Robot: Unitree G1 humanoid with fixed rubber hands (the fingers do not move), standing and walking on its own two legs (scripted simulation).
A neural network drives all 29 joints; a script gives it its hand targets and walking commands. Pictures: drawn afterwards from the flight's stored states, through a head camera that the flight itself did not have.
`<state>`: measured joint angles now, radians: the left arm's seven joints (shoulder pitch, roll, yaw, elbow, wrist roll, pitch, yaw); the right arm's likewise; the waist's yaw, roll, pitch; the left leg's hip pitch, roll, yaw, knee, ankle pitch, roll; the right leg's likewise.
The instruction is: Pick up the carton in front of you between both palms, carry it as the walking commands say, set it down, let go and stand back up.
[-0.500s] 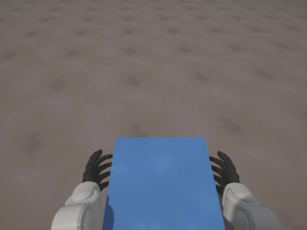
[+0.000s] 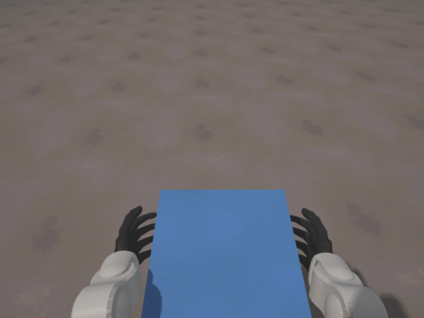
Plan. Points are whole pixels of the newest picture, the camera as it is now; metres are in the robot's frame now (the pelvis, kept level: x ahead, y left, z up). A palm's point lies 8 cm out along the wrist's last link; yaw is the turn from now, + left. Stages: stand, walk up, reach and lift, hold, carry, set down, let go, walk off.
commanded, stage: carry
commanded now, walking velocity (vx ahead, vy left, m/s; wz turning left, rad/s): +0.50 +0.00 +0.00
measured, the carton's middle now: (222, 273) +0.23 +0.00 +0.01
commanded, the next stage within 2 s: none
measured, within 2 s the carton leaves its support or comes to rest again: neither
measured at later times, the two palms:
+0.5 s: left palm (149, 130) +0.56 +0.18 +0.09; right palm (268, 133) +0.54 -0.12 +0.09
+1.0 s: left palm (173, 83) +0.85 +0.16 +0.08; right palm (261, 83) +0.84 -0.14 +0.08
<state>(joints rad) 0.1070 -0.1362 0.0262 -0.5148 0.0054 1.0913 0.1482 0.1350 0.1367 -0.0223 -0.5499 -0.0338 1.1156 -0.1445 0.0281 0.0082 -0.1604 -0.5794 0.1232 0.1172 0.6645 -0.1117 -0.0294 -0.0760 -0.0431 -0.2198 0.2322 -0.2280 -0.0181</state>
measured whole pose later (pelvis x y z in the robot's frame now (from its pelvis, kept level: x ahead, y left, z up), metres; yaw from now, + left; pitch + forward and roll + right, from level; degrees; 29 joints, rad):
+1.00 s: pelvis +0.62 +0.01 -0.01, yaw -1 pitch +3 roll +0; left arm 0.12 -0.14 0.02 -0.57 0.01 1.07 0.13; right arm 0.14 0.13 -0.01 -0.60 -0.04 1.11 -0.14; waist 0.01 0.03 -0.08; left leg -0.41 0.07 0.16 0.47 -0.06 -0.04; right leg -0.14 -0.05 -0.20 0.39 -0.29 -0.01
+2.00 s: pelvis +0.67 +0.01 -0.02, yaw -4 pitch +1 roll +1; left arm 0.08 -0.13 0.03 -0.48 0.06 1.13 0.13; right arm 0.10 0.13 -0.02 -0.49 -0.06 1.15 -0.12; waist 0.00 -0.01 -0.14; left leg -0.33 0.08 0.22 0.54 -0.22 0.02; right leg -0.09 -0.06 -0.15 0.49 -0.42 0.01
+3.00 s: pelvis +0.64 +0.00 -0.02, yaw -4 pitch +1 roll +0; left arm -0.18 -0.14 0.13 0.11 0.21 0.73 0.04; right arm -0.15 0.13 -0.13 0.09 -0.22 0.74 -0.04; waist 0.00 -0.01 -0.07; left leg -0.38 0.11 0.21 0.52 -0.15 0.00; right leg -0.18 -0.03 -0.16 0.55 -0.40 -0.03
